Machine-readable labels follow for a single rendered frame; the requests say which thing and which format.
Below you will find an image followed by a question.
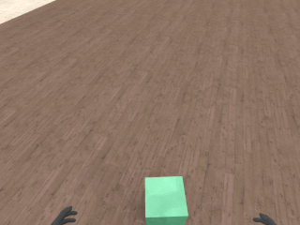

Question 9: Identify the robot left hand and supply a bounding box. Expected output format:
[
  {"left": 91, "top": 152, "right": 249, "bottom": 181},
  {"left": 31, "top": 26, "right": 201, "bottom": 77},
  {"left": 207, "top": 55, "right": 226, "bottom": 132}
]
[{"left": 51, "top": 206, "right": 78, "bottom": 225}]

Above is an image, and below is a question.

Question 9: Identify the robot right hand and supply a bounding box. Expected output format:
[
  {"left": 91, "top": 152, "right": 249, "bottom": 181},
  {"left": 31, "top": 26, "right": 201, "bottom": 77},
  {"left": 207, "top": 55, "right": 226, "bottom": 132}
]
[{"left": 252, "top": 213, "right": 277, "bottom": 225}]

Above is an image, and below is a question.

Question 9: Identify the carton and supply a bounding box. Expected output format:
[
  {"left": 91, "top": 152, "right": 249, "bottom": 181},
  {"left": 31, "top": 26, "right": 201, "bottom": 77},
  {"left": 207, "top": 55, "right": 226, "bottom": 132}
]
[{"left": 144, "top": 176, "right": 188, "bottom": 225}]

